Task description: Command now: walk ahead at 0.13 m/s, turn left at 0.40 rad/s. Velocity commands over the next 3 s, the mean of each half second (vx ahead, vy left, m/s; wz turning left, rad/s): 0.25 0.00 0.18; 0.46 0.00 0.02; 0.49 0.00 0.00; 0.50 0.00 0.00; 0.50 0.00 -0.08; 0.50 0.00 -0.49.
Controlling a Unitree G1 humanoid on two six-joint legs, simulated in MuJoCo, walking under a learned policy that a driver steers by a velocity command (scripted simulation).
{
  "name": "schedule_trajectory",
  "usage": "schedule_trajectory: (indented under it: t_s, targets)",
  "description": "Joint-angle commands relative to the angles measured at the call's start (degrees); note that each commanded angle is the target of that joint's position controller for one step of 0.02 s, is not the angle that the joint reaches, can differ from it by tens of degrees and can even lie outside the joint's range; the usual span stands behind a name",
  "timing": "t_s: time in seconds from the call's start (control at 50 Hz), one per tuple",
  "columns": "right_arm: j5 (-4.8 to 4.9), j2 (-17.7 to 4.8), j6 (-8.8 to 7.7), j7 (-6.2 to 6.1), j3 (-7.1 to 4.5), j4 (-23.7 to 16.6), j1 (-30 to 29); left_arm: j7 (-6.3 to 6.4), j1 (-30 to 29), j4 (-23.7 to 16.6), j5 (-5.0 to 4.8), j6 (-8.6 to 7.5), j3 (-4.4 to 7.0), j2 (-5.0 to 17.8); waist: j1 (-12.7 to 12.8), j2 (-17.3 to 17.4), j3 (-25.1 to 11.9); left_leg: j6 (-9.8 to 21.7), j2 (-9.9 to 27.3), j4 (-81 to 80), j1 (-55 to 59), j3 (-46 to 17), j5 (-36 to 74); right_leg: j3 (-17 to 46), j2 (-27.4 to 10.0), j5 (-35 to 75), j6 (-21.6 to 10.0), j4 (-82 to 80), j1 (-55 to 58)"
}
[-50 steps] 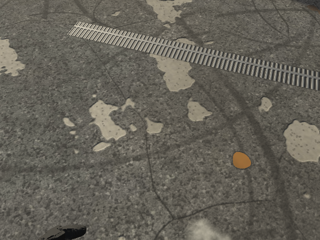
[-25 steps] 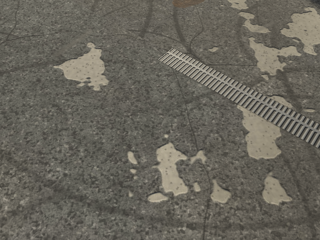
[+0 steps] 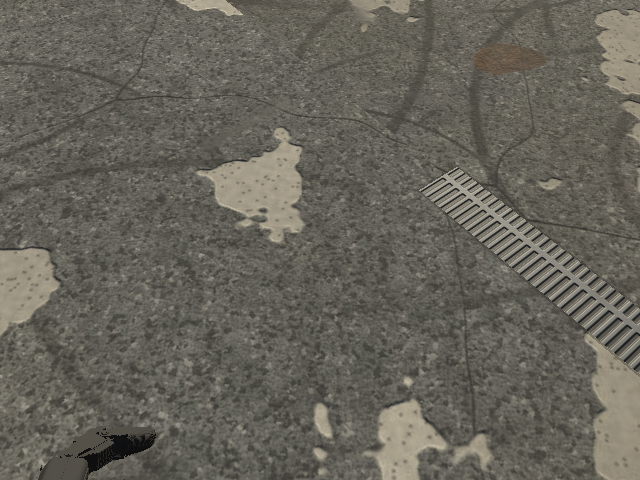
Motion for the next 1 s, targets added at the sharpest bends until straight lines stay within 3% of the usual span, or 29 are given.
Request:
schedule_trajectory:
  t_s: [0.02, 0.04, 0.06, 0.08, 0.12, 0.16, 0.22, 0.26, 0.3, 0.34, 0.36, 0.38, 0.4, 0.42, 0.46, 0.5, 0.58, 0.66, 0.7, 0.74, 0.76, 0.78, 0.8, 0.82, 0.84, 0.86, 0.88, 0.92, 1.0]
  targets:
    - [0.04, -1.74, -1.24, 0.5, 0.86, -5.53, 11.05, 0.17, 13.36, -0.87, 1.34, -0.01, 3.02, 11.9, 1.58, -18.28, -26.42, -4.22, -1.32, 33.17, -20.36, -0.76, -17.59, 32.61, -29.1, 43.69, -19.51, 1.16, 43.9]
    - [0.44, -7.71, -0.52, 0.8, -0.21, -3.07, 12.34, 0.07, 10.36, -2.52, -0.86, 0.85, 2.49, 8.86, 1.87, -10.42, -24.86, -5.64, 3.06, 39.88, -23.35, -2.34, -13.67, 34.65, -28.25, 23.3, -19.44, -0.83, 39.57]
    - [0.62, -9.72, 0.69, 0.67, -0.84, -3.56, 5.03, 0.27, 7.64, -3.67, -1.32, 1.75, 1.52, 5.86, 3.89, -5.28, -17.24, -6.98, 4.48, 41.92, -25.92, 0.43, -9.39, 26.9, -23.92, 12.08, -16.52, -2.17, 33.11]
    - [0.36, -8.99, 1.93, 0.26, -0.77, -4.06, 1.27, 0.31, 5.64, -3.73, -0.9, 2.68, 0.68, 4.76, 3.74, -1.91, -12.62, -7.52, 5.83, 40.38, -25.68, 2.3, -6.54, 22.21, -20.66, 3.78, -14.58, -4.42, 25.57]
    - [-0.15, -6.14, 3.31, 0.07, -0.19, -4.98, -0.42, 0.35, 2.92, -3.12, -0.24, 3.79, 0.35, 5.38, 1.77, -3.38, -6.44, -7.56, 7.79, 32.8, -19.45, 4.7, -2.71, 15.26, -15.48, -3.51, -12.27, -8.74, 12.23]
    - [-0.31, -1.84, 2.77, 0.36, 1.2, -4.09, 2.23, 0.07, 3.08, -2.12, -0.13, 3.81, 0.6, 5.64, 0.95, -6.59, -7.21, -7.04, 8.32, 20.34, -12.72, 8.97, -0.68, 9.16, -11.02, -12.43, -10.7, -11.45, 8.02]
    - [-0.52, -2.8, 1.1, 0.83, 1.54, -4.63, -0.88, 0.34, 5.77, -1.55, -1.58, 3.93, 2.01, 9.62, 3.21, -8.9, -8.54, -5.35, 8.29, 9.14, -9.13, 11.25, 1.31, 11.56, -13.05, -21.81, -12.27, -13.92, 9.82]
    - [-0.2, -4.2, 0.16, 1.26, 1.22, -4.19, -0.92, 0.7, 7.08, -1.47, -2.44, 4.22, 2.32, 10.62, 3.0, -8.26, -8.57, -3.75, 8.09, 2.75, -6.16, 12.11, 5.28, 13.47, -14.75, -28.0, -11.94, -14.83, 10.06]
    - [-0.51, -3.67, -0.48, 1.67, 1.17, -2.8, 0.71, 0.88, 6.85, -1.35, -3.29, 4.71, 2.17, 10.23, 1.27, -7.44, -6.84, -1.55, 7.26, -5.38, -0.12, 14.07, 9.85, 12.41, -13.98, -34.19, -9.9, -14.51, 6.12]
    - [-1.08, -3.51, -1.08, 1.62, 1.16, -1.82, 3.68, 0.73, 6.25, -1.64, -3.08, 4.56, 1.24, 7.15, -0.65, -5.34, -5.57, 1.42, 9.36, -10.7, 6.79, 11.07, 6.54, 9.43, -10.88, -36.29, -5.9, -9.92, -0.27]
    - [-1.4, -6.1, -1.43, 1.19, 0.64, -1.1, 8.52, 0.38, 3.4, -3.23, -2.59, 4.02, 0.06, 3.04, -2.33, 2.84, -5.26, 4.98, 18.75, -17.67, 11.96, -1.6, -2.51, 3.9, -6.34, -33.49, -2.51, 3.53, -8.4]
    - [-1.21, -11.95, -1.38, 1.43, -1.08, -0.78, 8.99, 0.0, 1.69, -5.24, -3.25, 2.53, 0.14, 2.85, -2.11, 15.65, 0.0, 10.7, 28.29, -27.28, 10.87, -19.96, -16.5, -4.26, 0.47, -29.4, -0.93, 15.87, -20.04]
    - [-1.76, -10.79, -2.49, 1.27, -0.81, -1.54, 6.97, -0.1, 0.87, -5.25, -3.48, 1.42, 1.49, 7.4, -1.55, 12.44, 4.1, 12.28, 29.84, -29.07, 8.34, -23.1, -14.8, 0.98, -3.15, -27.75, -1.73, 23.93, -23.05]
    - [-1.42, -8.35, -3.44, 1.11, -0.13, -2.07, 4.41, -0.55, 3.65, -4.32, -3.67, 1.03, 1.94, 8.19, 0.96, 11.12, 3.98, 10.86, 28.14, -28.05, 10.18, -19.15, -10.16, 2.41, -4.3, -23.16, -2.15, 26.51, -25.48]
    - [-0.21, -6.44, -4.1, 1.41, 0.38, -2.45, 3.17, -0.94, 5.33, -2.62, -2.42, 0.92, 1.92, 7.59, 1.52, 8.15, 2.39, 8.23, 24.86, -27.95, 12.6, -11.39, 0.58, 1.79, -5.99, -16.94, -1.3, 26.58, -25.13]
    - [-0.46, -5.69, -4.05, 1.49, 0.68, -2.1, 4.09, -1.53, 4.37, -2.32, -2.07, 1.0, 1.42, 5.58, 1.33, 6.6, 1.28, 7.23, 22.15, -28.34, 10.49, -4.48, 11.23, -0.35, -6.09, -10.91, 0.08, 25.11, -20.58]
    - [-0.18, -7.19, -3.65, 1.58, 0.15, -1.16, 6.23, -2.26, -0.97, -3.93, -2.62, 1.36, 0.07, 2.98, -0.86, 7.9, 2.25, 6.33, 19.15, -28.47, 4.43, 3.77, 17.1, -3.29, -4.69, -3.96, 1.71, 13.17, -10.03]
    - [0.61, -9.22, -3.44, 1.89, -0.49, 0.22, 8.25, -2.92, -4.01, -5.62, -3.21, 1.08, -0.02, 4.59, -1.62, 8.67, 3.88, 6.26, 21.69, -26.68, 5.33, 3.14, 17.32, -3.53, -4.0, -6.02, 0.15, 6.9, -5.72]
    - [0.81, -9.88, -3.13, 1.88, -0.73, 0.67, 7.69, -3.06, -2.2, -5.57, -3.22, 0.79, 0.38, 6.15, 0.1, 9.25, 3.47, 5.46, 23.23, -24.44, 7.4, 2.5, 21.3, -3.77, -3.64, -8.54, -1.55, 4.82, -2.65]
    - [0.76, -9.48, -2.75, 1.7, -0.46, 0.66, 6.53, -2.45, 7.27, -2.79, -2.62, 0.76, 1.96, 8.99, 5.47, 8.26, -2.24, 3.16, 20.31, -13.05, 6.68, 6.21, 39.09, -5.96, -0.95, -9.12, -4.01, 2.56, 11.36]
    - [0.19, -7.55, -2.8, 1.53, 0.35, 0.1, 6.41, -1.85, 16.77, -0.5, -2.41, 0.81, 3.19, 11.9, 9.65, 5.85, -9.11, 0.98, 17.41, 0.28, -0.09, 9.46, 39.3, -1.88, -4.9, -7.81, -6.39, 4.05, 26.02]
    - [-0.02, -2.1, -3.8, 1.7, 2.08, -2.15, 11.04, -1.39, 24.88, 0.69, -1.06, 1.3, 4.73, 18.46, 10.08, -9.56, -19.51, -3.89, 9.7, 24.86, -22.87, 13.58, 21.12, 23.11, -20.69, -15.72, -15.19, 1.97, 49.57]
    - [0.31, -2.53, -5.19, 1.66, 2.2, -1.5, 10.28, -1.67, 26.83, 1.54, -1.98, 1.53, 3.75, 15.4, 10.63, -15.57, -23.94, -4.08, 6.23, 35.34, -30.49, 5.61, -5.65, 40.93, -24.75, -24.84, -17.8, -8.48, 50.88]
    - [1.98, -7.14, -5.76, 2.13, 0.84, -2.42, 5.43, -1.5, 22.57, 1.28, -2.36, 1.63, 2.68, 12.65, 10.02, -11.03, -14.54, -3.2, 9.89, 40.18, -36.62, 4.76, -3.08, 34.41, -23.43, -28.8, -15.28, -9.64, 44.27]
    - [2.01, -7.33, -5.91, 2.2, 1.0, -3.31, 1.52, -1.34, 18.93, 0.56, -2.31, 1.8, 2.07, 10.62, 8.66, -6.63, -9.19, -2.2, 12.81, 39.15, -36.8, 6.82, 1.79, 27.06, -21.31, -26.91, -13.5, -9.98, 36.48]
    - [1.06, -6.75, -5.74, 2.0, 1.0, -3.5, -0.38, -1.46, 15.4, 0.19, -1.89, 1.82, 1.54, 8.97, 6.85, -3.49, -4.97, -2.08, 14.62, 35.47, -34.82, 7.77, 6.11, 21.73, -18.83, -22.3, -12.8, -11.69, 28.5]
    - [0.41, -6.18, -5.12, 1.83, 0.74, -3.12, 0.25, -1.58, 13.04, -0.22, -1.23, 1.54, 1.08, 7.34, 4.68, -4.5, -3.23, -2.03, 16.35, 32.34, -31.25, 7.32, 9.17, 17.67, -16.62, -18.1, -12.16, -13.41, 22.84]
    - [0.3, -3.97, -3.87, 1.88, 1.08, -2.13, 2.47, -1.65, 11.67, 0.08, -1.24, 0.92, 1.17, 6.92, 2.5, -5.35, -2.45, -2.67, 16.99, 29.86, -27.15, 7.7, 11.76, 13.32, -15.05, -12.89, -12.88, -16.43, 17.39]
    - [-0.67, -3.09, -3.62, 1.71, 1.49, -4.13, -3.43, -0.92, 14.09, 2.0, -1.76, 0.29, 1.71, 8.65, 2.86, -2.33, 0.23, -4.55, 17.38, 18.96, -30.81, 8.3, 21.21, 7.05, -14.37, -2.41, -13.39, -18.6, 17.2]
